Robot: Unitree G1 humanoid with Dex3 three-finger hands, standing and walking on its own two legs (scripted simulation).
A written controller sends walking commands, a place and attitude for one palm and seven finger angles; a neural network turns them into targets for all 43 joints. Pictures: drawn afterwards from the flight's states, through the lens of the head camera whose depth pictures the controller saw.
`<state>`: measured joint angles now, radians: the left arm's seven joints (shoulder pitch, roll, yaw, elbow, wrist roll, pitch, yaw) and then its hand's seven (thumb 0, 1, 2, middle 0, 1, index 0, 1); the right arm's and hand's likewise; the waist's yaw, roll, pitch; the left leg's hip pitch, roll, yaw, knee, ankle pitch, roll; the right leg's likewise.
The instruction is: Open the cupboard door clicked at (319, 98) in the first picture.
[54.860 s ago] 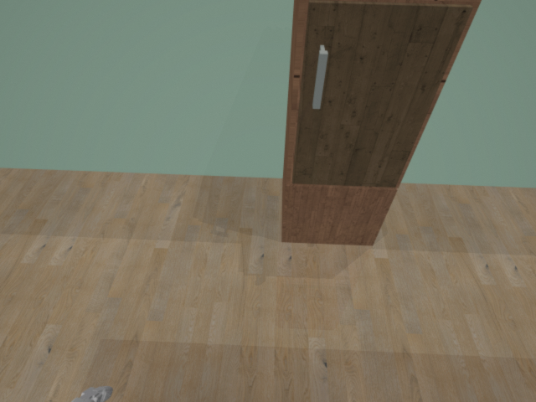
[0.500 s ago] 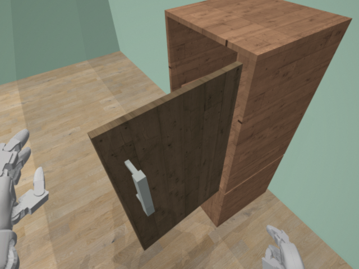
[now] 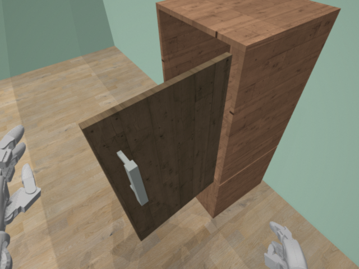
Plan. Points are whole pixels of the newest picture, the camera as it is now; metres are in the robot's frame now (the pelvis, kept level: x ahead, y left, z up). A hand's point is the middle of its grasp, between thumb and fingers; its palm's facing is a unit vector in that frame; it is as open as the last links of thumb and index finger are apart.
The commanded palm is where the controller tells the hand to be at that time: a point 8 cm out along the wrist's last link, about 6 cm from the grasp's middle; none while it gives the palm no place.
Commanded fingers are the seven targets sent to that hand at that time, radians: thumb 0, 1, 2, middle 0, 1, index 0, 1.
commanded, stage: step back with the hand held close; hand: left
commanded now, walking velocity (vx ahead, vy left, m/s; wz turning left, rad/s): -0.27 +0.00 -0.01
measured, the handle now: (132, 179) +0.29 +0.14 +0.05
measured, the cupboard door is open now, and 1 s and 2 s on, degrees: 95 95 95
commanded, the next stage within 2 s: stop stepping back and stand still in 0.96 s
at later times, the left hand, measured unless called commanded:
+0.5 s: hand out of the picture +0.12 +0.31 +0.15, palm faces +0.38 -0.77 -0.51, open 7.4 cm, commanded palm +0.06 +0.35 +0.17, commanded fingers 0.00 0.90 0.90 -0.20 -0.30 -0.20 -0.30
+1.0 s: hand out of the picture +0.02 +0.34 +0.17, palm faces +0.43 -0.79 -0.43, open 7.4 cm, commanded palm -0.05 +0.37 +0.17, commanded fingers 0.00 0.90 0.90 -0.20 -0.30 -0.20 -0.30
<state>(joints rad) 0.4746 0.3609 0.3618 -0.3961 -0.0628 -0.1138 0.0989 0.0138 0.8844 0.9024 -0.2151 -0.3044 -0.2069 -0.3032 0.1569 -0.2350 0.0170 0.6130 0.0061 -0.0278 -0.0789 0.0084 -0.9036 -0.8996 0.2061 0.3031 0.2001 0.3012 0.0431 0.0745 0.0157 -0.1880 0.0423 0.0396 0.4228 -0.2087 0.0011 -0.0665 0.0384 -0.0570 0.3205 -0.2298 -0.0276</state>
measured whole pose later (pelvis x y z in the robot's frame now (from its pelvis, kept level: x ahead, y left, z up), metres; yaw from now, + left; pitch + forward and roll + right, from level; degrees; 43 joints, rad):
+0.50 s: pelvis -0.08 +0.05 -0.01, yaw +1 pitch +0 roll -2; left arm 0.56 0.44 0.43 -0.54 -0.03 -0.17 0.13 0.01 0.88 0.90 -0.22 -0.30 -0.21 -0.30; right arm 0.19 -0.22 0.00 0.52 0.02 -0.02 -0.08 0.01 -0.90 -0.90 0.21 0.30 0.20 0.30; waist 0.00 0.00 0.04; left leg -0.40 -0.01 0.06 0.53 -0.14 0.08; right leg -0.28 0.01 0.00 0.57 -0.26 0.02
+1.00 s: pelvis -0.18 +0.07 -0.01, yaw +1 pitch +2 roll -6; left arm 0.53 0.46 0.46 -0.57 -0.07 -0.19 0.14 0.01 0.88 0.90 -0.21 -0.30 -0.21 -0.30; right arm 0.17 -0.18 0.00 0.58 0.00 -0.09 -0.04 0.01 -0.90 -0.90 0.21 0.30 0.20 0.30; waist 0.01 0.03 0.00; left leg -0.49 0.04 0.08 0.31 0.05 0.06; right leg -0.22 0.11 -0.07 0.75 -0.54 -0.03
